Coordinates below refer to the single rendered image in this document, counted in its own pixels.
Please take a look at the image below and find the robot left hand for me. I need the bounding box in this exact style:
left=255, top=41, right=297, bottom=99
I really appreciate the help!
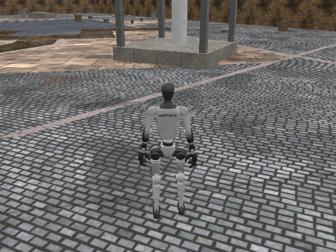
left=138, top=152, right=150, bottom=166

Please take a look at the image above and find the right robot foot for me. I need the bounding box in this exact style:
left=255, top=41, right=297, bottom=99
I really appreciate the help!
left=177, top=202, right=185, bottom=215

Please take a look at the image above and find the humanoid robot torso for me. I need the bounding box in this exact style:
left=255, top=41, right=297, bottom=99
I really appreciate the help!
left=156, top=104, right=180, bottom=158

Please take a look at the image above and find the robot left upper arm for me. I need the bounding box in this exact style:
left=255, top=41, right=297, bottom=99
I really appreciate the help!
left=144, top=106, right=157, bottom=135

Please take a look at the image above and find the robot right hand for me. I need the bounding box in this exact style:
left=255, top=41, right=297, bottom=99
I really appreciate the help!
left=185, top=153, right=197, bottom=168

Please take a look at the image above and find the robot left forearm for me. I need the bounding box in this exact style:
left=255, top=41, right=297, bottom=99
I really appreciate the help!
left=140, top=128, right=150, bottom=153

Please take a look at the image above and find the robot right forearm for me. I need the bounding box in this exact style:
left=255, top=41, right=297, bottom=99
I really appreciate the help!
left=186, top=128, right=196, bottom=154

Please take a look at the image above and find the robot right upper arm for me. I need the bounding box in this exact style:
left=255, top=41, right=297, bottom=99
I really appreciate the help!
left=179, top=106, right=192, bottom=136

